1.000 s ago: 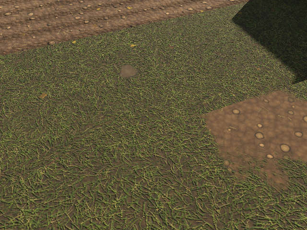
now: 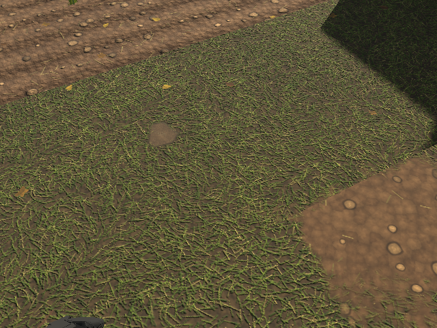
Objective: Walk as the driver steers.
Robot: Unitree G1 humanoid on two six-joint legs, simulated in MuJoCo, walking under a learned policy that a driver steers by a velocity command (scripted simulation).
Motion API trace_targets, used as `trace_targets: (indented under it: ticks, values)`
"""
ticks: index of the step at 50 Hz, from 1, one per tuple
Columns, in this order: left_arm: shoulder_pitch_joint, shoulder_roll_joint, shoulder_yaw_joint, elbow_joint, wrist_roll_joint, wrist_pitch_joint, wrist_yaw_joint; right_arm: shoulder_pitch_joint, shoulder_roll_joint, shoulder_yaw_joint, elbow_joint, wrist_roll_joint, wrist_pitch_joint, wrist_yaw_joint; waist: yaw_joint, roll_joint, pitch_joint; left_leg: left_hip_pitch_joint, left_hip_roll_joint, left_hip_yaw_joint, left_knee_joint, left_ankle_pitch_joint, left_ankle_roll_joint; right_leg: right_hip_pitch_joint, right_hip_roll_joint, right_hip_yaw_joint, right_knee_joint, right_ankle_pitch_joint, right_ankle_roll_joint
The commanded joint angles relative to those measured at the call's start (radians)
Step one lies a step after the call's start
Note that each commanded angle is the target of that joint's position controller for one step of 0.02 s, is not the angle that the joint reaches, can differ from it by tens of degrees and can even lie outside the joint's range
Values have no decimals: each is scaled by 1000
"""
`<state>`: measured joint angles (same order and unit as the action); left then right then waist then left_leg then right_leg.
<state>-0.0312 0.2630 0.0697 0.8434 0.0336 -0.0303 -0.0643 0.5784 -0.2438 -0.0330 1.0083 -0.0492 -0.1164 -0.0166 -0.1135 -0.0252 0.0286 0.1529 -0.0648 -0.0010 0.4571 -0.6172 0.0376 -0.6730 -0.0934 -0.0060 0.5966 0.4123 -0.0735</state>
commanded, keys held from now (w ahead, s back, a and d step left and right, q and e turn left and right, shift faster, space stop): w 0.02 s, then w+q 0.10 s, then q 0.88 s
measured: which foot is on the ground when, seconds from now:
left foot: down 0.00-0.12, up 0.14-0.46, down 0.48-1.00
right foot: up 0.00-0.10, down 0.12-0.48, up 0.50-1.00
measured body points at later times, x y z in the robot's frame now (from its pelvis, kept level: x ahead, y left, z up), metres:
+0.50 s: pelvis +0.29 -0.06 -0.17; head +0.32 -0.03 +0.28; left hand +0.25 +0.19 -0.32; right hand +0.48 -0.27 -0.28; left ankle +0.38 +0.02 -0.88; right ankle +0.23 -0.14 -0.87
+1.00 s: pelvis +0.33 -0.09 -0.15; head +0.35 -0.08 +0.30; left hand +0.35 +0.21 -0.25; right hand +0.54 -0.31 -0.26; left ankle +0.39 +0.02 -0.88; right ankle +0.38 -0.19 -0.87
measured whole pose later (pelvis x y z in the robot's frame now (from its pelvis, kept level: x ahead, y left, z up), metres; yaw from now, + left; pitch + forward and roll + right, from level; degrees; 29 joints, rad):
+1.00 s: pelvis +0.33 -0.09 -0.15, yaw +28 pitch +2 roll -1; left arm 0.18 0.26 0.04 0.72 0.01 0.04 0.02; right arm 0.26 -0.28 -0.09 0.75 -0.02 0.06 0.03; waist -0.05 0.02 0.00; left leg -0.41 -0.16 -0.20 0.46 -0.07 0.05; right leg -0.32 0.06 0.05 0.60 -0.38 -0.03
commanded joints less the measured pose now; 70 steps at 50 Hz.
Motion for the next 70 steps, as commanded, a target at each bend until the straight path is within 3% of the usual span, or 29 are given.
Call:
trace_targets:
  ticks: [1,3,5,6,7,8,9,10,11,12,13,16,21,24,25,26,27,29,34,43,49,50,52,53,55,57,63,67,70]
  values:
    - [-112,32,-7,-67,-10,-16,6,1,-107,-12,-23,-6,0,-7,-16,47,156,-182,179,-86,51,476,115,115,5,-35,-154,76,-1]
    - [56,53,1,-6,-11,-23,30,12,-111,-2,-1,-21,29,-23,39,26,65,-106,151,-91,336,616,108,278,-3,-19,-246,118,7]
    - [403,94,17,105,12,-34,51,-11,-117,-11,18,0,52,-42,190,4,-80,-186,94,-84,840,640,99,631,-20,-9,-405,312,27]
    - [533,168,43,155,32,-34,56,-56,-127,-30,12,33,65,-41,266,-148,-111,-416,-22,-41,1241,91,69,885,-82,27,-418,340,10]
    - [595,241,37,162,38,-42,39,-51,-80,-30,-18,60,62,-46,249,-207,-129,-708,-93,-105,1521,-380,56,1062,-170,28,-63,823,59]
    - [624,226,33,170,8,-54,34,193,-46,-24,-1,130,46,-58,125,-290,-339,-973,-43,-181,1532,-278,31,1403,-404,204,203,1207,-45]
    - [583,135,18,126,-9,-47,23,117,-71,-14,15,92,53,-63,184,-158,-345,-1048,51,-141,1371,-122,44,1315,-375,209,98,857,-29]
    - [499,164,30,119,-9,-47,42,24,-60,-9,-12,69,77,-55,164,-212,-321,-1076,71,-77,1405,-26,20,1134,-403,305,-32,247,-150]
    - [380,101,9,64,-10,-58,61,-124,-98,-23,-49,3,86,-46,149,-67,-270,-995,126,-73,1248,195,15,884,-366,313,-139,-77,-145]
    - [334,84,-7,54,-23,-66,78,-185,-109,-33,-69,-3,104,-11,105,-32,-131,-854,135,-60,1054,265,-3,602,-325,212,-223,36,-149]
    - [319,95,-1,80,-7,-69,82,-212,-71,-28,-94,0,118,11,62,-58,-42,-771,139,-52,895,310,-28,418,-274,127,-240,105,-153]
    - [284,65,-9,66,-17,-79,82,-241,-1,-4,-142,20,108,42,23,-127,-54,-620,135,-21,526,501,-21,317,-185,-10,-229,204,-119]
    - [288,52,-4,39,-42,-55,84,-322,-21,-6,-180,11,110,51,40,-55,-79,-485,86,58,323,567,57,384,-190,-101,-126,52,-71]
    - [337,98,11,29,-30,-11,87,-273,-50,-26,-187,-1,99,55,24,19,-107,-359,29,68,166,525,126,413,-151,-162,187,-35,-33]
    - [409,117,20,13,-23,1,84,-239,-160,-56,-209,2,87,46,19,204,-162,-256,196,-183,61,984,200,327,-51,-219,506,-397,28]
    - [481,54,7,-37,-20,27,79,-257,-249,-78,-232,34,104,47,94,301,-264,-119,456,-560,55,1319,381,120,136,-130,801,-1146,64]
    - [393,68,2,-51,-3,52,83,-223,-227,-78,-242,65,125,43,35,149,-285,-139,443,-611,-48,976,395,30,117,14,820,-1107,69]
    - [296,59,2,-78,-11,65,95,-352,-150,-57,-252,40,149,19,88,75,-63,-345,351,-484,-134,562,308,-30,72,30,755,-919,70]
    - [314,43,-3,-85,1,86,87,-392,-143,-67,-275,34,140,24,134,72,-94,-462,198,-314,-138,678,214,120,74,20,583,-774,90]
    - [170,64,-4,-174,-13,84,80,-333,-184,-96,-307,29,168,38,64,147,-102,-404,186,-491,-205,155,174,138,113,57,266,-787,104]
    - [309,68,-5,-163,-35,52,94,-371,-180,-94,-331,26,168,47,126,178,-100,-524,138,-551,-203,193,124,438,182,45,-71,-804,20]
    - [372,82,0,-149,-29,45,106,-386,-168,-91,-336,37,165,41,161,165,-91,-606,87,-520,-185,139,70,564,159,46,-223,-742,12]
    - [316,261,34,-200,-5,41,115,-359,-90,-82,-364,59,155,28,140,-218,-67,-889,-177,-146,295,53,-28,633,-303,567,-450,-1000,-87]
    - [254,219,24,-201,4,44,109,-400,-179,-101,-351,10,149,27,120,-60,20,-878,-78,-160,437,131,-38,478,-296,496,-424,-861,-122]
    - [175,123,-2,-213,-1,36,97,-322,-157,-98,-314,10,157,51,50,-54,-4,-769,-68,-146,617,246,-40,415,-157,275,-354,-609,-91]
    - [150,101,-7,-234,-7,34,93,-266,-152,-92,-288,15,172,66,46,-118,-35,-774,-55,-97,777,270,-52,441,-105,152,-321,-433,-92]
    - [339,131,7,-172,-12,32,83,-385,-105,-56,-330,32,186,69,140,-120,-59,-790,-30,-75,564,237,-91,646,-127,103,-223,-112,-120]
    - [373,164,21,-152,-2,34,59,-467,-99,-32,-341,29,181,77,186,-163,-40,-629,-11,-8,312,196,-50,562,-139,150,-329,-737,-123]
    - [389,165,26,-127,-5,41,44,-474,-88,-18,-328,28,161,67,171,-134,27,-479,-18,46,121,189,6,479,-155,180,-341,-764,-121]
